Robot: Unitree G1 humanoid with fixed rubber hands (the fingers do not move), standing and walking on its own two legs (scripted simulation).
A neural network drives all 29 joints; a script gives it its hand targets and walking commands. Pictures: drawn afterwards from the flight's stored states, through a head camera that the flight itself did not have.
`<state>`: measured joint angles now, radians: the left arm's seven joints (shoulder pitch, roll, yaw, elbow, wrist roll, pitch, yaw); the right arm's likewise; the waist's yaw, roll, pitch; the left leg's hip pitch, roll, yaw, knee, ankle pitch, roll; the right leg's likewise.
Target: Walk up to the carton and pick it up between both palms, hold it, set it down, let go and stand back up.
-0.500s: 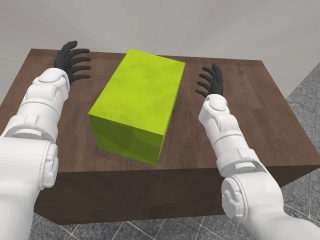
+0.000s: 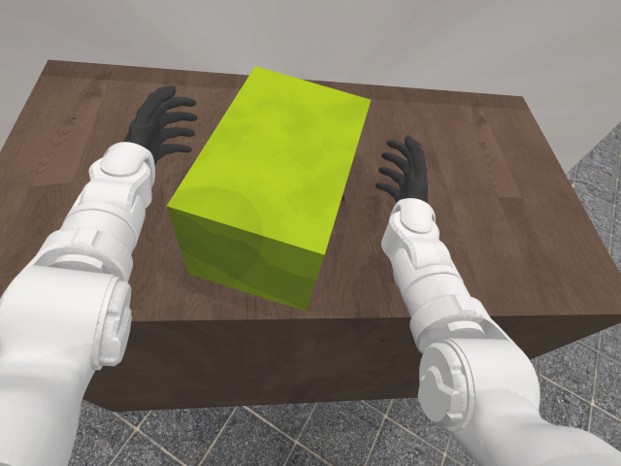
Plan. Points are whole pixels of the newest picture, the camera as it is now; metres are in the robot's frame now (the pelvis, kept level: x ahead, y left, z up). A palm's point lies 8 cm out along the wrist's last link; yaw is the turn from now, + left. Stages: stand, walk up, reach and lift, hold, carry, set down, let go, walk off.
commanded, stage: reach and lift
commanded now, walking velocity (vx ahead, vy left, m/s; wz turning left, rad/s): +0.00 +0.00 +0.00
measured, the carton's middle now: (280, 186) +0.47 +0.00 +0.05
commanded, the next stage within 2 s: none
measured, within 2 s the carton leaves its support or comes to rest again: leaves its support in 1.94 s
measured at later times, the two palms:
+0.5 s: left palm (177, 157) +0.48 +0.13 +0.09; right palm (384, 210) +0.41 -0.13 +0.08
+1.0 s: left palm (178, 160) +0.48 +0.13 +0.09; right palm (385, 211) +0.41 -0.13 +0.08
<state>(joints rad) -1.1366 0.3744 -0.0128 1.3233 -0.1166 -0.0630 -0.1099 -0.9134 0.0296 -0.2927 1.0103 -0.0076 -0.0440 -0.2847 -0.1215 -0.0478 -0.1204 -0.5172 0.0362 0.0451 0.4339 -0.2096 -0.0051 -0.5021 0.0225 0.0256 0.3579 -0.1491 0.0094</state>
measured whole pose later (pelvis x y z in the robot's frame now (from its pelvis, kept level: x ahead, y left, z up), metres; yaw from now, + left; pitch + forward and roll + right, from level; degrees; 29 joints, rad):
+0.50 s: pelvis +0.00 +0.00 +0.00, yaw +0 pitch +16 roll -1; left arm -1.15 0.21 0.40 1.32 0.39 -0.10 -0.14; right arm -0.92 0.24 -0.74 1.01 -0.44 -0.22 -0.22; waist -0.12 -0.10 -0.12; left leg -0.50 0.04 0.04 0.43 -0.21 0.00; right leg -0.49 0.02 0.02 0.36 -0.15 0.01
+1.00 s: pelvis +0.00 +0.00 +0.00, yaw +0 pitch +15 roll -1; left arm -1.14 0.20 0.44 1.32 0.40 -0.11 -0.13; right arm -0.91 0.24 -0.74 1.01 -0.44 -0.21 -0.22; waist -0.12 -0.09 -0.11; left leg -0.49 0.04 0.04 0.43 -0.21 0.00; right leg -0.47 0.02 0.02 0.36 -0.15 0.01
